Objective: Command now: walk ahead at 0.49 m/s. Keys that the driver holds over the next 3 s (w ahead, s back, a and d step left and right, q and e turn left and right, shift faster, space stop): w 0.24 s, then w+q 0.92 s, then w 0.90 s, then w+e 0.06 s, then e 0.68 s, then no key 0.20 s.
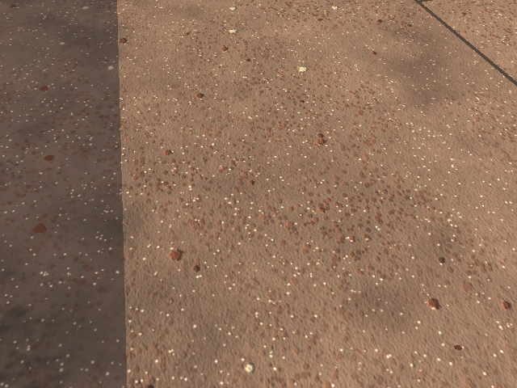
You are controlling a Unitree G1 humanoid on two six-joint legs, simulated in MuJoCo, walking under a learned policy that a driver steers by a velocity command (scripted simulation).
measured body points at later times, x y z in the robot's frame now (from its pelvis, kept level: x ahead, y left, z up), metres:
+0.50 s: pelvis +0.29 -0.07 +0.00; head +0.30 -0.08 +0.45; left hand +0.32 +0.19 -0.13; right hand +0.38 -0.34 -0.14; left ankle +0.30 +0.10 -0.65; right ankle +0.30 -0.16 -0.75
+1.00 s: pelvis +0.54 +0.04 -0.01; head +0.58 +0.06 +0.44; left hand +0.56 +0.33 -0.13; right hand +0.74 -0.18 -0.13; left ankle +0.56 +0.11 -0.75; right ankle +0.54 -0.14 -0.65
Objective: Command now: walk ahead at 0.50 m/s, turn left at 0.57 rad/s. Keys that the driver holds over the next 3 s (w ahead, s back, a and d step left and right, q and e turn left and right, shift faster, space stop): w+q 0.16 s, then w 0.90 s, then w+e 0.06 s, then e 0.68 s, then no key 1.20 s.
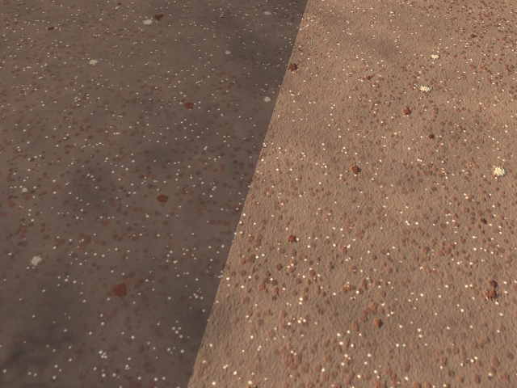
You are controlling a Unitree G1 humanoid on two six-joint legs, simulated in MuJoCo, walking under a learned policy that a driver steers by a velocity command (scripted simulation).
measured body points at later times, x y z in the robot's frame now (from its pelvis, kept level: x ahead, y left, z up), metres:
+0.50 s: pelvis +0.29 -0.04 +0.00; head +0.31 -0.04 +0.45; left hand +0.36 +0.24 -0.11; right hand +0.42 -0.29 -0.12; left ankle +0.18 +0.07 -0.64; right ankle +0.35 -0.13 -0.73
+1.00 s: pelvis +0.53 +0.07 +0.00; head +0.56 +0.09 +0.45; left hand +0.53 +0.35 -0.13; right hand +0.74 -0.15 -0.09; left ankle +0.57 +0.17 -0.73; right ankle +0.46 -0.09 -0.64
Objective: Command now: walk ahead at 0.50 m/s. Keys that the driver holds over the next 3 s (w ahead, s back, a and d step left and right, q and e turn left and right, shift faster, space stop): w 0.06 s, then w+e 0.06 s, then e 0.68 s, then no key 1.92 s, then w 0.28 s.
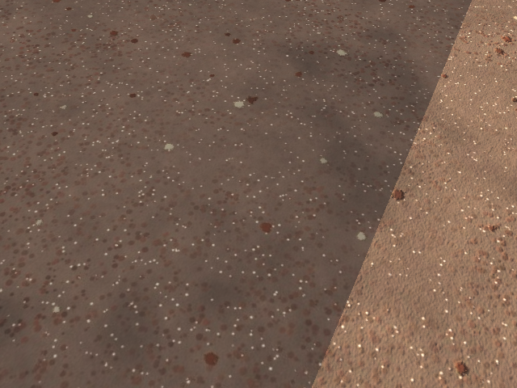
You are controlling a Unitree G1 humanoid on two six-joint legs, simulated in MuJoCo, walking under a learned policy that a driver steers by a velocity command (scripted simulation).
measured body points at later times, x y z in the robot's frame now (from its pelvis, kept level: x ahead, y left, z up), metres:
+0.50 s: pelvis +0.20 -0.04 -0.01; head +0.25 -0.06 +0.44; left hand +0.42 +0.19 -0.10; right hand +0.27 -0.34 -0.13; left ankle +0.13 +0.11 -0.64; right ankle +0.29 -0.13 -0.74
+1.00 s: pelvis +0.27 +0.00 +0.01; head +0.30 +0.02 +0.45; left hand +0.53 +0.19 -0.10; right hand +0.25 -0.30 -0.08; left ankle +0.33 +0.10 -0.74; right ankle +0.20 -0.12 -0.65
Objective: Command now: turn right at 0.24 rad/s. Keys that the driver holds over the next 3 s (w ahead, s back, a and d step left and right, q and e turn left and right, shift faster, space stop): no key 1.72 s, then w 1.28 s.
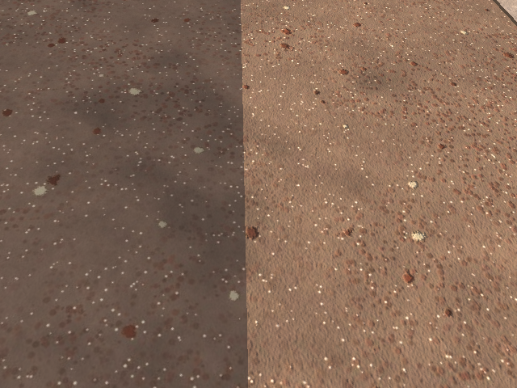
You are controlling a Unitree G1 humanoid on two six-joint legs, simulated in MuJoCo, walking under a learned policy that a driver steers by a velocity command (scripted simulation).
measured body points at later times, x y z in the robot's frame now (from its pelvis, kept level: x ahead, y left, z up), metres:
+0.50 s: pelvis +0.00 -0.03 -0.01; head +0.00 -0.03 +0.44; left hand +0.14 +0.21 -0.12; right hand +0.09 -0.30 -0.13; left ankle +0.02 +0.12 -0.74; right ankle -0.02 -0.15 -0.74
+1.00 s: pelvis +0.00 -0.03 -0.01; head +0.01 -0.03 +0.44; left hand +0.08 +0.22 -0.14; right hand +0.04 -0.29 -0.15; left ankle +0.02 +0.12 -0.74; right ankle -0.02 -0.15 -0.74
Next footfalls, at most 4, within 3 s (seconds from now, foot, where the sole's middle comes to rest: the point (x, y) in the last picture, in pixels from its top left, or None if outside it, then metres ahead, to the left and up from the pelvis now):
0.18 right None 0.02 -0.14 -0.78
2.42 right None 0.43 -0.13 -0.78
2.96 left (209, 293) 0.75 0.10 -0.78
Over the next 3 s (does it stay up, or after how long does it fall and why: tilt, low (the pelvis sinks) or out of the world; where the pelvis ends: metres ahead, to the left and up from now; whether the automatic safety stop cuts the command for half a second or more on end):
stays up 0.60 0.01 -0.02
